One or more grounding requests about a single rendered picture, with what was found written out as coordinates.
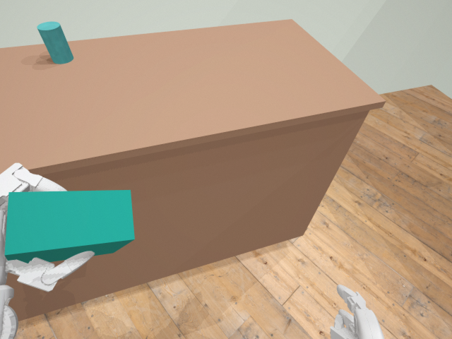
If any table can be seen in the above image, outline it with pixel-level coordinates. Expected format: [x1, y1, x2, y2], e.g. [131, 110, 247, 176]
[0, 19, 386, 321]

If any robot right hand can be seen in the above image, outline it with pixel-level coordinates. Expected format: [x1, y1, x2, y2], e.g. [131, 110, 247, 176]
[330, 285, 384, 339]

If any robot left hand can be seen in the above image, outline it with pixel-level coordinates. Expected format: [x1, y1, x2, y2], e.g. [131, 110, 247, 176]
[0, 163, 95, 292]

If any robot left forearm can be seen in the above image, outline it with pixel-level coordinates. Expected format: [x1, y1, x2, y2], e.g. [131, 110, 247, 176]
[0, 285, 18, 339]

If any sponge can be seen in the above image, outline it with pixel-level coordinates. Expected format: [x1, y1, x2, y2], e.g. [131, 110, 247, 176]
[5, 190, 135, 263]

